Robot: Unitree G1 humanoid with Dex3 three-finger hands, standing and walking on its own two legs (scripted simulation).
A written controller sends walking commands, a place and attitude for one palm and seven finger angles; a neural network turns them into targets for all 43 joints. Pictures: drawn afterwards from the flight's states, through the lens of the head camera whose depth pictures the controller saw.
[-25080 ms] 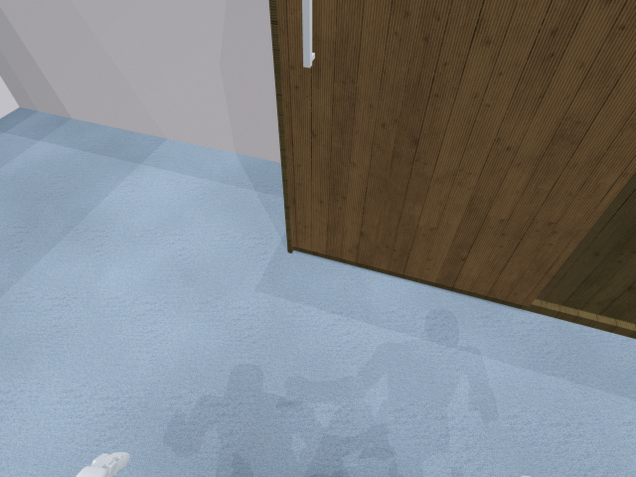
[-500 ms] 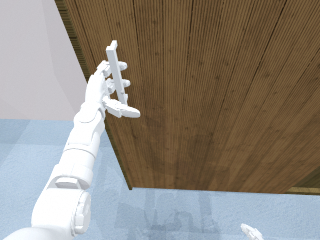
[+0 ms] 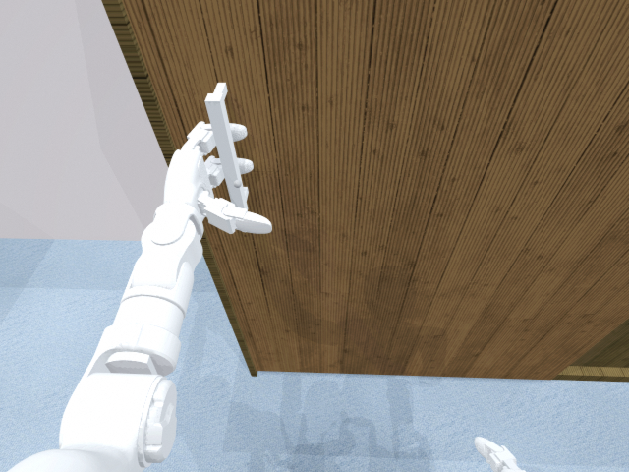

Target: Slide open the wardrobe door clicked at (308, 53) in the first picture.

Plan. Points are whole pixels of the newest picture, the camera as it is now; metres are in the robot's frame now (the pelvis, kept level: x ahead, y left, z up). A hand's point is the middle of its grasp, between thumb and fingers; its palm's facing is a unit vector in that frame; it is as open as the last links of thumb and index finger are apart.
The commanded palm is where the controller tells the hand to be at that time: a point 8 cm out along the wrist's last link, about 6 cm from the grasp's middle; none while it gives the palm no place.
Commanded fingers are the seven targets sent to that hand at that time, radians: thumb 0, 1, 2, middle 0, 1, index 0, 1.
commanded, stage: grip the handle and tug to test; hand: left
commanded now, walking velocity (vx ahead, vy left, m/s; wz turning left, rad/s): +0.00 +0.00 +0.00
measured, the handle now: (232, 155) +0.49 +0.13 +0.15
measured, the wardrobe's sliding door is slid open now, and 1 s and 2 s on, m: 0.00 0.00 0.00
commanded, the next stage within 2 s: tug the door sideways, standing still in 1.46 s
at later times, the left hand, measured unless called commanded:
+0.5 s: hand (240, 180) +0.44 +0.11 +0.15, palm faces -0.03 -1.00 -0.02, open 9.4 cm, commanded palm +0.40 +0.15 +0.15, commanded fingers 0.00 0.62 0.78 -0.42 -1.36 -0.42 -1.36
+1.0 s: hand (241, 178) +0.44 +0.11 +0.15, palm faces -0.03 -1.00 -0.02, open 5.5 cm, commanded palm +0.41 +0.15 +0.15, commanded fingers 0.00 0.90 0.90 -0.45 -1.40 -0.45 -1.40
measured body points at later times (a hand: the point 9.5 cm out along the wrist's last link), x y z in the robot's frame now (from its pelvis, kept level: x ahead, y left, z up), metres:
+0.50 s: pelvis +0.00 +0.00 +0.00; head +0.02 -0.01 +0.45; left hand +0.43 +0.16 +0.16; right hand +0.12 -0.24 -0.11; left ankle -0.06 +0.10 -0.74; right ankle +0.05 -0.11 -0.74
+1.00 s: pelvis +0.00 +0.00 +0.00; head +0.03 -0.01 +0.45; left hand +0.43 +0.16 +0.16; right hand +0.12 -0.24 -0.12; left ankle -0.06 +0.10 -0.74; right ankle +0.05 -0.11 -0.74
